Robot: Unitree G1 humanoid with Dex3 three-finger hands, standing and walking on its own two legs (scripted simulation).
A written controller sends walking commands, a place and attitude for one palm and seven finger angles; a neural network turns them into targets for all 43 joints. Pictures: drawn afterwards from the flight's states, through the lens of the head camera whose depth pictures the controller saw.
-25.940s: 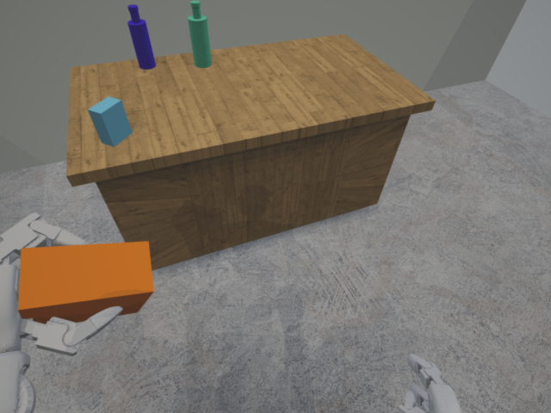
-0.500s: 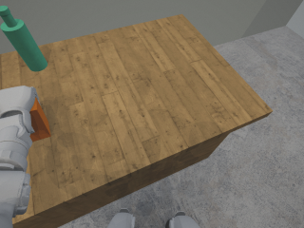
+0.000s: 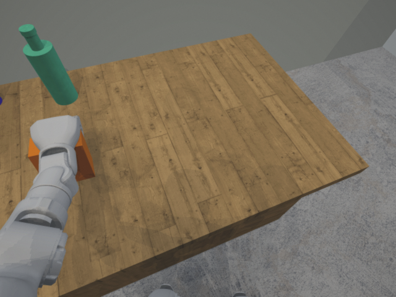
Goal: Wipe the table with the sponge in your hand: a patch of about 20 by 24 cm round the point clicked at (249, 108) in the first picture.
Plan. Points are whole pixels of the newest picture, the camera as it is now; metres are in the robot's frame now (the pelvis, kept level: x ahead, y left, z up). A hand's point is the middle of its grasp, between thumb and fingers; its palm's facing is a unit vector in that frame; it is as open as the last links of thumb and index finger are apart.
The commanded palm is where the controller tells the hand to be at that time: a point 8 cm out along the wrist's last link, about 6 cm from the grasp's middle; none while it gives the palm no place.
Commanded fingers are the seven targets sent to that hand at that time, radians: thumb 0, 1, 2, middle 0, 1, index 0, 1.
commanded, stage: slide across to the middle lane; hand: left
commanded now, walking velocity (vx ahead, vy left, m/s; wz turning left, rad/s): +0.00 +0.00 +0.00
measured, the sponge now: (67, 163) +0.40 +0.32 -0.04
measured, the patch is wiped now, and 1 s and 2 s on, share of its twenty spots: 0.60 0.70 0.80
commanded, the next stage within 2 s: wipe back along the middle lane in 0.40 s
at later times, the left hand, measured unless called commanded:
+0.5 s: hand (88, 145) +0.43 +0.27 +0.00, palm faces -0.15 +0.02 -0.99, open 9.8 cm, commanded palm +0.41 +0.24 +0.04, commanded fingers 0.00 0.10 1.30 -1.20 -1.60 -1.20 -1.60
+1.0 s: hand (94, 157) +0.40 +0.25 +0.00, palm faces -0.10 +0.01 -1.00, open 9.8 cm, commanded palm +0.36 +0.22 +0.03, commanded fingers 0.00 0.10 1.30 -1.20 -1.60 -1.20 -1.60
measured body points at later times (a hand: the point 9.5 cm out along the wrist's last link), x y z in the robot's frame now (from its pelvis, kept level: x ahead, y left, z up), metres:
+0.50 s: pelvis +0.02 -0.02 +0.01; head +0.09 -0.01 +0.46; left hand +0.43 +0.26 +0.06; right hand +0.11 -0.28 -0.12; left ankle +0.01 +0.09 -0.70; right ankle +0.01 -0.15 -0.70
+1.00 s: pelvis +0.02 -0.02 +0.01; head +0.06 -0.01 +0.46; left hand +0.40 +0.24 +0.05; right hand +0.12 -0.27 -0.11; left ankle +0.01 +0.09 -0.70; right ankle +0.01 -0.15 -0.70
